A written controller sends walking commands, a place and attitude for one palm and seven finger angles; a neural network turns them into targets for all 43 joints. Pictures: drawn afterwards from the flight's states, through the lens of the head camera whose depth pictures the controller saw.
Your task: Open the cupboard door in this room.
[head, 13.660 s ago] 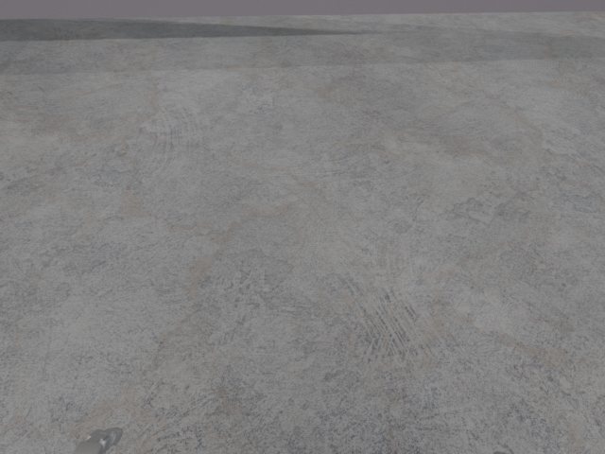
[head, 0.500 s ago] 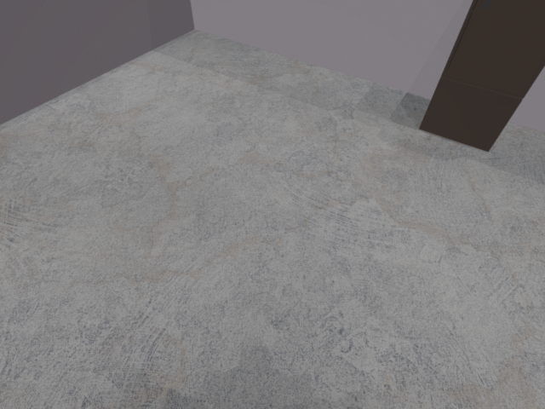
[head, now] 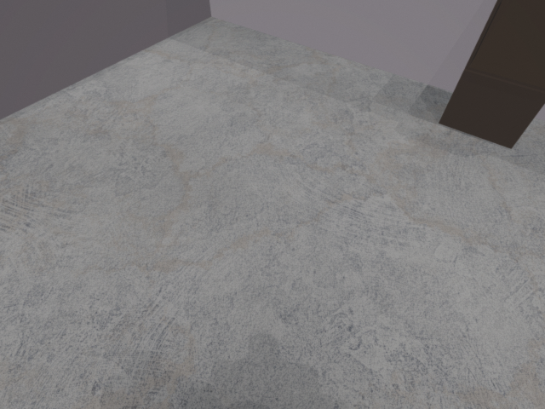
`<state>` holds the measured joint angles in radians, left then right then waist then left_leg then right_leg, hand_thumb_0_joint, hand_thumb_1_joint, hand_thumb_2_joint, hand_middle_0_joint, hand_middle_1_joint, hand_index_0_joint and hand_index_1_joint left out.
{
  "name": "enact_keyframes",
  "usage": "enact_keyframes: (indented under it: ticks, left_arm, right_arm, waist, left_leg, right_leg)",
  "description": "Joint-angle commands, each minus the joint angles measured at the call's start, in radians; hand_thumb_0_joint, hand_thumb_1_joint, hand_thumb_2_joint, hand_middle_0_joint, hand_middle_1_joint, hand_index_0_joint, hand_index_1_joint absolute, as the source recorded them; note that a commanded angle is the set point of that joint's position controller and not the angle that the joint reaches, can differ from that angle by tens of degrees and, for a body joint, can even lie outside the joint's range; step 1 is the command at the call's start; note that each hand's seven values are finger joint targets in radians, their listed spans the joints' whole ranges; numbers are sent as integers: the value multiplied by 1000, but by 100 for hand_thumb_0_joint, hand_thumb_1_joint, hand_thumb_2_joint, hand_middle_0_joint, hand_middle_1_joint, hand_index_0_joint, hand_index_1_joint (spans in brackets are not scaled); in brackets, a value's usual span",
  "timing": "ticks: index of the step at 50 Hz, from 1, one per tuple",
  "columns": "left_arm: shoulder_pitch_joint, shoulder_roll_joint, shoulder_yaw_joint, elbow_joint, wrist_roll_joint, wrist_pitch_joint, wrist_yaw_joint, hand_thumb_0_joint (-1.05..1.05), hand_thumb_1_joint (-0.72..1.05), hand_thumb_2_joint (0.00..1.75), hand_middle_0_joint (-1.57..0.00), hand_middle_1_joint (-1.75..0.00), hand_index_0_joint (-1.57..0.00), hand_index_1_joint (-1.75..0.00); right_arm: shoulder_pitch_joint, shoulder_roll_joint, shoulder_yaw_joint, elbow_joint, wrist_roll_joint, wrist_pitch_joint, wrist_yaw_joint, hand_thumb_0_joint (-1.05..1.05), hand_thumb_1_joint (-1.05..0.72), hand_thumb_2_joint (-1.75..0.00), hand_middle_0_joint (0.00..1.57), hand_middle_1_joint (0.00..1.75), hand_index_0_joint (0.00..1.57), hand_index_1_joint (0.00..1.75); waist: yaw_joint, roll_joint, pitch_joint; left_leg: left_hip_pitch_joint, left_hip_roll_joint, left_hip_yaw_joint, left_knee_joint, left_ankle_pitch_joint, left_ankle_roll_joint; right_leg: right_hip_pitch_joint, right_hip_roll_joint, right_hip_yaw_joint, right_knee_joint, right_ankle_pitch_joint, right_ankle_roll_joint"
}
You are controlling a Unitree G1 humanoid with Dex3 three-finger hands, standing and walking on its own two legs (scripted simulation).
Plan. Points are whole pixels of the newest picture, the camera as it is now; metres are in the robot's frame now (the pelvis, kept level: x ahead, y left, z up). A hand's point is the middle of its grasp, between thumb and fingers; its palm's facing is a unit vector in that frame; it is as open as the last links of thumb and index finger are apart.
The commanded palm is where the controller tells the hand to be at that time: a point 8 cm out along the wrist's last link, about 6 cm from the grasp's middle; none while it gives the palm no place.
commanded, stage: turn or walk to find it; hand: left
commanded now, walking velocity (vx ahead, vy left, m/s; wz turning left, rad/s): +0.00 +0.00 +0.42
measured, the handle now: out of the picture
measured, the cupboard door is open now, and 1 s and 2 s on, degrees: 0 0 0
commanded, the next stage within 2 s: none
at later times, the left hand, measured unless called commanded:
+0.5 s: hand out of the picture +0.01 +0.22 -0.18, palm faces +0.16 -0.95 -0.26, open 7.4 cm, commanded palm none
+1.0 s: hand out of the picture -0.11 +0.12 -0.16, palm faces +0.41 -0.87 -0.27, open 7.4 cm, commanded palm none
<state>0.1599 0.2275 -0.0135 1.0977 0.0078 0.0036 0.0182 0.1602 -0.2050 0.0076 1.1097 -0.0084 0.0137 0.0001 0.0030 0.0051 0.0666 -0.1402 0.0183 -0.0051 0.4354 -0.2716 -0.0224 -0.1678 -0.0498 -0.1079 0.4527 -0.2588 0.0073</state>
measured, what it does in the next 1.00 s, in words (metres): steps on the spot, turning left: right foot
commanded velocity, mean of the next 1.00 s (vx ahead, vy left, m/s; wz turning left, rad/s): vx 0.00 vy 0.00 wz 0.42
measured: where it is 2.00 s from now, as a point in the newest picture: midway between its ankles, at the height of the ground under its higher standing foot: outside the picture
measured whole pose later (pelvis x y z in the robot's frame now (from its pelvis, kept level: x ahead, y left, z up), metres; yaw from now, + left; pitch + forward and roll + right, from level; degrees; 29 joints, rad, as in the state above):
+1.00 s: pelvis -0.06 -0.07 +0.00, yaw +25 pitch +0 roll +2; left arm 0.26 0.17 0.02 0.96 0.02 0.00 0.03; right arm 0.21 -0.28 -0.09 1.01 -0.02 0.09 0.01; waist -0.01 0.03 0.08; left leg -0.46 0.02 -0.05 1.10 -0.38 -0.07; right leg -0.20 -0.07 -0.16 0.48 -0.29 -0.03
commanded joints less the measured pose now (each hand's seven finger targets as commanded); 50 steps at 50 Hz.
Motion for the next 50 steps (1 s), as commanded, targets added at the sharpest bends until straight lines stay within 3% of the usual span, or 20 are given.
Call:
enact_keyframes:
  ticks: [1,5,14,16,17,18,19,24,27,30,32,33,34,35,36,37,39,40,45,50]
  left_arm:
    - [30,150,42,-40,-2,-10,16,0,90,90,-20,-30,-20,-30]
    - [61,145,59,-48,2,1,17,0,90,90,-20,-30,-20,-30]
    - [16,171,92,-120,15,9,15,0,90,90,-20,-30,-20,-30]
    - [-7,146,91,-138,13,16,12,0,90,90,-20,-30,-20,-30]
    - [-11,108,87,-149,6,19,10,0,90,90,-20,-30,-20,-30]
    - [-36,93,82,-164,6,22,12,0,90,90,-20,-30,-20,-30]
    - [-42,95,82,-170,9,25,14,0,90,90,-20,-30,-20,-30]
    - [-25,84,77,-175,5,16,4,0,90,90,-20,-30,-20,-30]
    - [-48,73,70,-197,-1,13,4,0,90,90,-20,-30,-20,-30]
    - [-11,74,72,-200,-9,12,7,0,90,90,-20,-30,-20,-30]
    - [69,98,80,-178,-9,6,9,0,90,90,-20,-30,-20,-30]
    - [110,138,92,-170,-3,1,13,0,90,90,-20,-30,-20,-30]
    - [124,218,111,-173,14,-5,19,0,90,90,-20,-30,-20,-30]
    - [79,261,113,-199,17,-1,19,0,90,90,-20,-30,-20,-30]
    - [42,234,106,-221,13,0,19,0,90,90,-20,-30,-20,-30]
    - [-22,195,110,-231,12,-2,25,0,90,90,-20,-30,-20,-30]
    - [-71,147,86,-243,11,-6,13,0,90,90,-20,-30,-20,-30]
    - [-54,130,81,-241,9,-12,11,0,90,90,-20,-30,-20,-30]
    - [93,130,80,-204,10,-20,16,0,90,90,-20,-30,-20,-30]
    - [195,160,89,-169,20,-20,21,0,90,90,-20,-30,-20,-30]
  right_arm:
    - [44,-149,-38,-39,-1,-18,-18,0,-90,-90,20,30,20,30]
    - [47,-133,-48,-59,-3,-7,-17,0,-90,-90,20,30,20,30]
    - [101,-107,-74,-108,-10,10,-8,0,-90,-90,20,30,20,30]
    - [126,-129,-77,-117,-14,5,-4,0,-90,-90,20,30,20,30]
    - [132,-172,-84,-129,-20,-1,-5,0,-90,-90,20,30,20,30]
    - [138,-210,-92,-132,-21,-7,-13,0,-90,-90,20,30,20,30]
    - [148,-219,-95,-129,-19,-9,-23,0,-90,-90,20,30,20,30]
    - [123,-210,-98,-155,-20,-10,-35,0,-90,-90,20,30,20,30]
    - [145,-219,-108,-165,-22,-1,-31,0,-90,-90,20,30,20,30]
    - [125,-225,-116,-181,-25,10,-23,0,-90,-90,20,30,20,30]
    - [95,-220,-121,-196,-17,15,-17,0,-90,-90,20,30,20,30]
    - [87,-186,-120,-207,-12,19,-13,0,-90,-90,20,30,20,30]
    - [87,-131,-113,-222,-6,18,-8,0,-90,-90,20,30,20,30]
    - [46,-122,-112,-249,-14,18,-12,0,-90,-90,20,30,20,30]
    - [45,-164,-122,-240,-22,26,-6,0,-90,-90,20,30,20,30]
    - [62,-153,-125,-223,-24,42,-3,0,-90,-90,20,30,20,30]
    - [94,-132,-120,-180,-23,48,9,0,-90,-90,20,30,20,30]
    - [116,-117,-113,-170,-21,47,11,0,-90,-90,20,30,20,30]
    - [59,-123,-104,-172,-16,48,9,0,-90,-90,20,30,20,30]
    - [-35,-110,-84,-192,-9,38,5,0,-90,-90,20,30,20,30]
  waist:
    - [4,0,-68]
    - [13,-11,-27]
    - [-14,-103,-67]
    - [-30,33,-61]
    - [-35,193,-38]
    - [-47,286,-11]
    - [-48,291,-18]
    - [-22,156,-139]
    - [-38,143,-150]
    - [-24,182,-150]
    - [14,179,-156]
    - [30,92,-159]
    - [44,-139,-140]
    - [47,-297,-69]
    - [25,-201,-35]
    - [-5,-244,16]
    - [-47,-142,85]
    - [-50,-147,74]
    - [0,-166,4]
    - [48,-171,-80]
  left_leg:
    - [-52,103,-59,-38,315,20]
    - [-149,87,-75,-11,217,30]
    - [-156,50,-20,202,45,21]
    - [-157,102,-155,70,121,54]
    - [-195,182,-357,-70,133,105]
    - [-184,258,-525,-181,192,172]
    - [-139,274,-553,-189,254,214]
    - [18,191,-426,-77,429,214]
    - [33,177,-442,-65,446,209]
    - [-42,143,-449,-57,400,179]
    - [-150,90,-417,-11,284,127]
    - [-288,37,-367,35,121,80]
    - [-475,-58,-206,226,-101,16]
    - [-520,-103,-100,445,-285,-16]
    - [-457,-53,-134,591,-256,-5]
    - [-447,-31,-140,669,-220,1]
    - [-422,-22,-92,771,-112,-12]
    - [-428,-28,-72,785,-73,-19]
    - [-435,-8,-45,756,-58,-48]
    - [-401,6,-7,540,-182,-52]
  right_leg:
    - [61,-112,68,-28,262,-7]
    - [40,-128,64,-25,156,-12]
    - [-80,-267,91,-49,18,-92]
    - [-130,-173,9,83,-61,-36]
    - [-156,-59,-38,234,-126,13]
    - [-216,13,-11,410,-248,29]
    - [-277,1,69,522,-308,21]
    - [-324,22,119,544,-233,41]
    - [-284,42,117,414,-230,47]
    - [-144,65,106,212,-191,45]
    - [30,65,88,-11,-15,46]
    - [172,4,125,-104,27,38]
    - [256,-222,345,-188,-114,-22]
    - [106,-404,530,-233,-59,-113]
    - [-60,-405,481,-247,-119,-144]
    - [-141,-364,447,-274,-192,-131]
    - [-183,-247,264,-226,-52,-97]
    - [-146,-212,194,-197,58,-83]
    - [13,-235,154,-144,283,-107]
    - [183,-281,156,-72,549,-153]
